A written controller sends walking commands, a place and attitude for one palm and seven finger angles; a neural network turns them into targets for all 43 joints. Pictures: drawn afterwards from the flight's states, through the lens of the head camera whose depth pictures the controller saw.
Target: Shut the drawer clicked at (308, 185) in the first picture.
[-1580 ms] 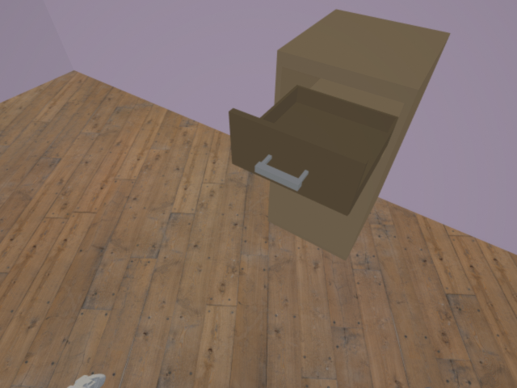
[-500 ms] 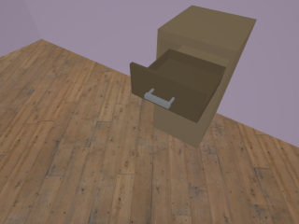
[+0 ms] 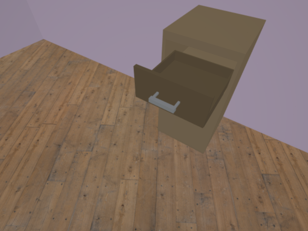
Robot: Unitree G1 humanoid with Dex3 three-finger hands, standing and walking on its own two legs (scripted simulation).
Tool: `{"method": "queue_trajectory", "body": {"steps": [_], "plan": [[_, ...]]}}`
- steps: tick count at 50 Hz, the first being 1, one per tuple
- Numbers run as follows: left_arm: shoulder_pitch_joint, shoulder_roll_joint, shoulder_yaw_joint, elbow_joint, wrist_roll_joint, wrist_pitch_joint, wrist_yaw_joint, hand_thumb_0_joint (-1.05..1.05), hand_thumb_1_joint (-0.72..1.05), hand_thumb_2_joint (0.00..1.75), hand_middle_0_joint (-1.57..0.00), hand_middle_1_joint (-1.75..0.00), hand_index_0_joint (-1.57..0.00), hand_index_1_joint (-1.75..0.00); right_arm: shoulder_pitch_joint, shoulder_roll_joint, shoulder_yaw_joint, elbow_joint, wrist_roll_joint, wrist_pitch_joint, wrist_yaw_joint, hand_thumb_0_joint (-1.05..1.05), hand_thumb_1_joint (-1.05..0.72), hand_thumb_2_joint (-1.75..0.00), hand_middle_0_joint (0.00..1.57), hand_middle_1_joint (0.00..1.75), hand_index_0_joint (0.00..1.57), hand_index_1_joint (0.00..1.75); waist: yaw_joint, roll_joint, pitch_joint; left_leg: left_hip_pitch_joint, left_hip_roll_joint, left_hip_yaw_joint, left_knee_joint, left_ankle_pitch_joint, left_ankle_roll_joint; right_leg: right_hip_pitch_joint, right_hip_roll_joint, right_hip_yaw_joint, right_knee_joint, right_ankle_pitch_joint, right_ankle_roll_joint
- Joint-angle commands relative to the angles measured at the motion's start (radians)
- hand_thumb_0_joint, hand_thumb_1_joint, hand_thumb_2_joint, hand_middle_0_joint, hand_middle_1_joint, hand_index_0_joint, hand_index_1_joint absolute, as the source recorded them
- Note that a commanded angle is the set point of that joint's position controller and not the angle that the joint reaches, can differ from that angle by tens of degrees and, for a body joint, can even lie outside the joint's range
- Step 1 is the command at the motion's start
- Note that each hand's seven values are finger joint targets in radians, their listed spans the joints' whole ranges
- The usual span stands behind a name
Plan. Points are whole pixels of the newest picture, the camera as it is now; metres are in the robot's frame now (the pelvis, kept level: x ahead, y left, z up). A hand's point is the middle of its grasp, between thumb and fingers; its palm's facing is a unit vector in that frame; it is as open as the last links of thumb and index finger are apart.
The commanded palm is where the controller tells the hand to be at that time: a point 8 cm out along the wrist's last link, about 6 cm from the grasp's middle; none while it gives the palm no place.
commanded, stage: turn to face it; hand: left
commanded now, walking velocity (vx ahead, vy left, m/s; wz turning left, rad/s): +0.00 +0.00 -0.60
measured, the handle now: (164, 101) +0.63 -0.01 -0.08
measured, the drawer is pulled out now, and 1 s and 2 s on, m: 0.29 0.29 0.29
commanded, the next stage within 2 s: take the last steps up to it in 0.88 s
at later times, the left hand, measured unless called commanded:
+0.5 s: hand out of the picture +0.03 +0.16 -0.17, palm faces -0.16 -0.95 -0.26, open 7.4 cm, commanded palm none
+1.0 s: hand out of the picture +0.12 +0.22 -0.18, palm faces -0.37 -0.91 -0.20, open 7.4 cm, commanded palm none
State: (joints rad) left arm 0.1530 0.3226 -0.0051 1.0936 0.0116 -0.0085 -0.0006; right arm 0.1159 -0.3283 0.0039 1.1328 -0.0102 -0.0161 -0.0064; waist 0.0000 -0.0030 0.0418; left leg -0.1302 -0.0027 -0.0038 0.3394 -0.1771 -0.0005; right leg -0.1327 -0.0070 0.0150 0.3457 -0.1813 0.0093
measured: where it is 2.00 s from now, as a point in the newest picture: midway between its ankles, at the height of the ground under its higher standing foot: outside the picture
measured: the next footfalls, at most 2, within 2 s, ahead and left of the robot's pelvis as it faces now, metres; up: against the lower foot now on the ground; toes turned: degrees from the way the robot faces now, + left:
left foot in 0.86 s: +0.04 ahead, +0.12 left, +0.00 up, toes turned -24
right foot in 1.36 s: -0.06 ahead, -0.07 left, +0.00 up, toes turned -35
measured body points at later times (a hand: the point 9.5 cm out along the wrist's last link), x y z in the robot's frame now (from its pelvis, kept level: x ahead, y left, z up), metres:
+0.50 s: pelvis -0.03 -0.03 -0.01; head +0.01 -0.06 +0.43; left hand +0.04 +0.21 -0.15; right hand +0.00 -0.29 -0.17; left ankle -0.01 +0.12 -0.67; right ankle -0.02 -0.11 -0.75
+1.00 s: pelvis -0.03 +0.06 -0.01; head +0.00 +0.09 +0.44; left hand +0.14 +0.26 -0.17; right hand -0.08 -0.19 -0.13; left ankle +0.00 +0.14 -0.75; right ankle -0.07 -0.08 -0.68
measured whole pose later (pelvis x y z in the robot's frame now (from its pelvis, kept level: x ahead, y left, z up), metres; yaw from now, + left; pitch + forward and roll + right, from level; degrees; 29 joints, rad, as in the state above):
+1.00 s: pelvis -0.03 +0.06 -0.01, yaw -26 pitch +0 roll -2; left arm 0.23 0.27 0.10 0.92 0.03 0.06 0.00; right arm 0.24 -0.16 -0.02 0.94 -0.02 0.00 -0.04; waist 0.01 -0.07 0.02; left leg -0.20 0.01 0.03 0.48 -0.27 0.04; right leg -0.50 0.08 0.10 0.99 -0.37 0.04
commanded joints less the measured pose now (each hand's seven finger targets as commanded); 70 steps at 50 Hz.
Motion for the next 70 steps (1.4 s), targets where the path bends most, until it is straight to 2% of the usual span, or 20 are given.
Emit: {"method": "queue_trajectory", "body": {"steps": [1,10,14,16,17,18,20,24,36,41,42,44,47,50,59,65,67,68,69,70], "plan": [[-0.013,0.174,0.041,-0.07,0.0,-0.01,0.013,0.0,0.9,0.9,-0.2,-0.3,-0.2,-0.3,-0.01,-0.164,-0.042,-0.064,0.0,-0.016,-0.015,0.0,-0.9,-0.9,0.2,0.3,0.2,0.3,-0.005,0.003,-0.059,0.035,0.128,-0.065,-0.013,0.13,0.013,-0.045,-0.103,0.122,-0.021,0.155,-0.038],[0.066,0.096,0.061,-0.161,0.005,0.04,0.003,0.0,0.9,0.9,-0.2,-0.3,-0.2,-0.3,0.045,-0.13,-0.082,-0.168,-0.003,0.019,-0.03,0.0,-0.9,-0.9,0.2,0.3,0.2,0.3,0.0,0.082,-0.046,-0.008,0.235,-0.048,0.049,0.057,0.054,-0.21,-0.013,0.105,0.259,0.105,-0.021],[0.122,0.046,0.076,-0.188,0.005,0.052,-0.007,0.0,0.9,0.9,-0.2,-0.3,-0.2,-0.3,-0.014,-0.125,-0.098,-0.221,-0.006,0.013,-0.025,0.0,-0.9,-0.9,0.2,0.3,0.2,0.3,0.036,0.204,-0.033,-0.111,0.361,-0.055,0.022,0.139,0.146,-0.187,-0.018,0.01,0.501,-0.275,0.001],[0.211,0.048,0.085,-0.177,0.008,0.046,-0.012,0.0,0.9,0.9,-0.2,-0.3,-0.2,-0.3,-0.065,-0.116,-0.1,-0.248,-0.007,0.018,-0.024,0.0,-0.9,-0.9,0.2,0.3,0.2,0.3,0.091,0.125,-0.031,-0.191,0.312,0.029,0.183,0.093,0.09,-0.083,-0.032,0.014,0.343,-0.163,-0.009],[0.259,0.087,0.097,-0.167,0.015,0.033,-0.007,0.0,0.9,0.9,-0.2,-0.3,-0.2,-0.3,-0.064,-0.079,-0.098,-0.257,-0.002,0.028,-0.022,0.0,-0.9,-0.9,0.2,0.3,0.2,0.3,0.112,-0.058,-0.018,-0.267,0.198,0.111,0.417,-0.058,0.008,-0.042,-0.093,0.15,0.117,0.021,-0.028],[0.268,0.197,0.117,-0.177,0.023,0.017,0.01,0.0,0.9,0.9,-0.2,-0.3,-0.2,-0.3,-0.027,0.009,-0.085,-0.286,0.001,0.034,-0.018,0.0,-0.9,-0.9,0.2,0.3,0.2,0.3,0.086,-0.4,0.001,-0.486,0.023,0.128,0.7,-0.419,-0.061,-0.034,-0.333,0.588,-0.071,0.225,-0.094],[0.199,0.148,0.114,-0.201,0.006,0.025,0.025,0.0,0.9,0.9,-0.2,-0.3,-0.2,-0.3,-0.007,-0.039,-0.099,-0.263,0.002,0.049,-0.02,0.0,-0.9,-0.9,0.2,0.3,0.2,0.3,0.047,-0.26,0.003,-0.424,0.054,-0.057,0.805,-0.313,-0.034,-0.13,-0.282,0.521,-0.129,0.044,-0.1],[0.133,0.071,0.105,-0.234,-0.001,0.011,0.02,0.0,0.9,0.9,-0.2,-0.3,-0.2,-0.3,0.033,-0.019,-0.098,-0.228,-0.003,0.035,-0.018,0.0,-0.9,-0.9,0.2,0.3,0.2,0.3,0.011,-0.097,-0.082,-0.42,0.065,-0.042,0.806,-0.151,-0.055,-0.02,-0.18,0.383,-0.04,0.144,-0.131],[0.192,0.072,0.119,-0.227,0.018,0.023,0.022,0.0,0.9,0.9,-0.2,-0.3,-0.2,-0.3,0.012,0.023,-0.088,-0.255,0.001,0.028,-0.028,0.0,-0.9,-0.9,0.2,0.3,0.2,0.3,0.048,-0.14,-0.08,-0.311,0.03,-0.024,0.498,-0.248,-0.049,-0.032,-0.164,0.466,-0.05,0.11,-0.204],[0.104,0.077,0.121,-0.249,0.012,0.033,0.023,0.0,0.9,0.9,-0.2,-0.3,-0.2,-0.3,0.163,0.038,-0.085,-0.221,0.013,0.006,-0.036,0.0,-0.9,-0.9,0.2,0.3,0.2,0.3,-0.019,-0.152,-0.125,-0.025,-0.003,-0.009,0.118,-0.105,-0.018,-0.157,-0.103,0.441,0.012,0.092,-0.137],[0.09,0.048,0.115,-0.263,0.008,0.035,0.022,0.0,0.9,0.9,-0.2,-0.3,-0.2,-0.3,0.213,0.015,-0.086,-0.211,0.013,-0.005,-0.041,0.0,-0.9,-0.9,0.2,0.3,0.2,0.3,-0.044,-0.087,-0.144,0.093,0.05,-0.048,0.028,-0.073,0.001,-0.247,-0.047,0.386,0.081,0.007,-0.096],[0.072,-0.016,0.102,-0.287,0.007,0.035,0.012,0.0,0.9,0.9,-0.2,-0.3,-0.2,-0.3,0.174,-0.096,-0.1,-0.248,-0.009,-0.002,-0.042,0.0,-0.9,-0.9,0.2,0.3,0.2,0.3,-0.034,0.285,-0.029,0.05,0.401,-0.416,-0.139,-0.046,0.128,-0.498,0.123,0.108,0.467,-0.351,0.007],[0.118,0.029,0.123,-0.231,0.024,0.05,0.004,0.0,0.9,0.9,-0.2,-0.3,-0.2,-0.3,0.06,-0.005,-0.065,-0.273,-0.016,-0.005,-0.044,0.0,-0.9,-0.9,0.2,0.3,0.2,0.3,0.033,0.141,0.051,-0.205,0.311,-0.25,-0.123,0.016,0.153,-0.391,0.05,0.111,0.768,-0.218,0.027],[0.148,-0.023,0.099,-0.205,0.017,0.048,-0.007,0.0,0.9,0.9,-0.2,-0.3,-0.2,-0.3,0.105,0.0,-0.059,-0.252,-0.016,-0.016,-0.045,0.0,-0.9,-0.9,0.2,0.3,0.2,0.3,0.03,0.142,-0.014,-0.066,0.21,-0.09,-0.07,0.162,0.13,-0.411,0.039,0.048,0.784,-0.147,0.038],[-0.033,-0.068,0.058,-0.231,0.018,0.021,-0.022,0.0,0.9,0.9,-0.2,-0.3,-0.2,-0.3,0.377,0.008,-0.066,-0.11,-0.022,-0.033,-0.032,0.0,-0.9,-0.9,0.2,0.3,0.2,0.3,-0.074,0.127,0.05,0.044,0.278,-0.202,-0.182,-0.204,0.19,-0.406,-0.042,-0.048,0.441,-0.224,-0.004],[0.088,-0.097,0.064,-0.17,0.011,0.002,-0.019,0.0,0.9,0.9,-0.2,-0.3,-0.2,-0.3,0.359,0.015,-0.063,-0.066,-0.016,-0.029,-0.026,0.0,-0.9,-0.9,0.2,0.3,0.2,0.3,0.001,0.086,0.001,-0.106,0.217,-0.145,-0.089,-0.26,0.153,-0.046,-0.004,-0.112,0.125,-0.124,-0.033],[0.194,-0.043,0.079,-0.121,0.013,-0.016,-0.002,0.0,0.9,0.9,-0.2,-0.3,-0.2,-0.3,0.345,0.072,-0.052,-0.061,-0.004,-0.038,-0.019,0.0,-0.9,-0.9,0.2,0.3,0.2,0.3,0.049,-0.024,-0.024,-0.331,0.134,-0.045,0.082,-0.259,0.09,0.249,-0.118,0.009,0.001,-0.145,-0.075],[0.305,0.028,0.096,-0.088,0.015,-0.025,0.008,0.0,0.9,0.9,-0.2,-0.3,-0.2,-0.3,0.32,0.114,-0.042,-0.082,0.002,-0.045,-0.017,0.0,-0.9,-0.9,0.2,0.3,0.2,0.3,0.095,-0.211,-0.032,-0.531,0.037,0.084,0.311,-0.324,0.043,0.393,-0.315,0.258,-0.094,-0.285,-0.148],[0.384,0.075,0.105,-0.073,0.005,-0.023,0.015,0.0,0.9,0.9,-0.2,-0.3,-0.2,-0.3,0.246,0.074,-0.056,-0.121,-0.014,-0.041,-0.011,0.0,-0.9,-0.9,0.2,0.3,0.2,0.3,0.125,-0.225,0.002,-0.627,0.04,0.075,0.501,-0.408,0.026,0.321,-0.455,0.44,-0.197,-0.392,-0.223],[0.343,0.049,0.103,-0.073,0.003,-0.026,0.02,0.0,0.9,0.9,-0.2,-0.3,-0.2,-0.3,0.231,0.057,-0.07,-0.121,-0.022,-0.038,-0.003,0.0,-0.9,-0.9,0.2,0.3,0.2,0.3,0.093,-0.144,0.05,-0.638,0.074,0.031,0.604,-0.319,0.025,0.239,-0.44,0.396,-0.222,-0.427,-0.237]]}}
